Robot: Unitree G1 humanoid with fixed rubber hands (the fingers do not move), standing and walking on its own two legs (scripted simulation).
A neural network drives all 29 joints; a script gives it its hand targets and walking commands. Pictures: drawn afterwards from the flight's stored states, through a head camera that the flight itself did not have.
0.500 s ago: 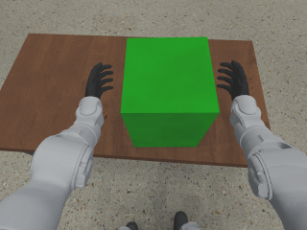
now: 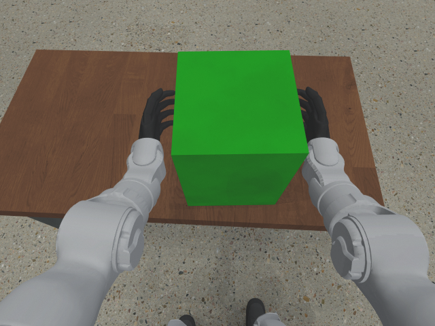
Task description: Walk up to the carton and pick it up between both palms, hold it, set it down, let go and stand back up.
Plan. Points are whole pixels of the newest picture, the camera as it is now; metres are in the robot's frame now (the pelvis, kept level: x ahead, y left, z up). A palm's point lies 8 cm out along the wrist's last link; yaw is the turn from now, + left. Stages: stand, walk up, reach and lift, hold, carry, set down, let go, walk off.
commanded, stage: reach and lift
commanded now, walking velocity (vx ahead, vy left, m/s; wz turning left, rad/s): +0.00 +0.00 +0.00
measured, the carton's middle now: (232, 137) +0.50 -0.01 -0.03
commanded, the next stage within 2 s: none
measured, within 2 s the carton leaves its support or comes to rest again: neither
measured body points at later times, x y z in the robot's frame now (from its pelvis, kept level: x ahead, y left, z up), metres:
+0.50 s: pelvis +0.03 +0.00 +0.03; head +0.18 -0.01 +0.46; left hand +0.48 +0.13 +0.02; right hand +0.46 -0.16 +0.02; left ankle -0.01 +0.14 -0.70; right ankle +0.05 -0.12 -0.70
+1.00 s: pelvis +0.04 +0.00 +0.04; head +0.19 +0.00 +0.46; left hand +0.48 +0.13 +0.02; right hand +0.46 -0.16 +0.02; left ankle -0.01 +0.14 -0.70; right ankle +0.05 -0.12 -0.70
